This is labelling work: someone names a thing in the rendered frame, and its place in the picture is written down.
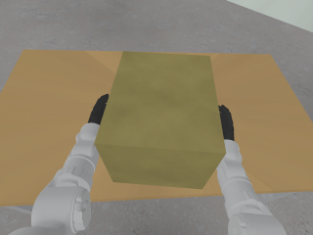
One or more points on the robot left upper arm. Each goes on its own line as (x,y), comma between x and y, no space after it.
(62,210)

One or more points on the robot right upper arm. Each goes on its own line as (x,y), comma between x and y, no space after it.
(244,223)

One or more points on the left robot forearm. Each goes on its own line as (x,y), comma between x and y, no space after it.
(81,162)

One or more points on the table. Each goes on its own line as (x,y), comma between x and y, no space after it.
(50,95)

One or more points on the robot right hand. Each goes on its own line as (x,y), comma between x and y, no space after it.
(226,123)

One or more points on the carton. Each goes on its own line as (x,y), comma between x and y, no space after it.
(161,125)

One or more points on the robot left hand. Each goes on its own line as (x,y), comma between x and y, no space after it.
(98,110)

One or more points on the right robot forearm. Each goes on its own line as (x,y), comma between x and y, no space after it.
(235,186)

